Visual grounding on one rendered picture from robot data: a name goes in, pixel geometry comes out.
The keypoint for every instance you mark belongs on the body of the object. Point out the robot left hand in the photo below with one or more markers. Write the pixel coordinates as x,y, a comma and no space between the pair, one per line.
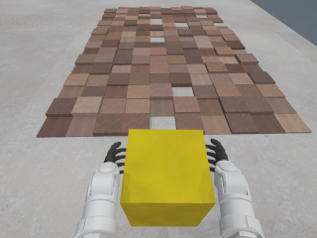
112,158

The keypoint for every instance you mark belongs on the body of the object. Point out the robot right forearm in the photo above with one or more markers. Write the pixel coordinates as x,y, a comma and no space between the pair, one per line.
238,218

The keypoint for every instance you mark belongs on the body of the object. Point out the robot left forearm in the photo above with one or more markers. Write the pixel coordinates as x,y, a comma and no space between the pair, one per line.
100,205

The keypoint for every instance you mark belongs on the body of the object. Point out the robot right hand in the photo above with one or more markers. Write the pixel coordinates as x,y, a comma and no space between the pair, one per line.
219,155

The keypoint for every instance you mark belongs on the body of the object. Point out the carton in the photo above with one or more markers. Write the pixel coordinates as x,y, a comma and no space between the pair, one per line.
166,179

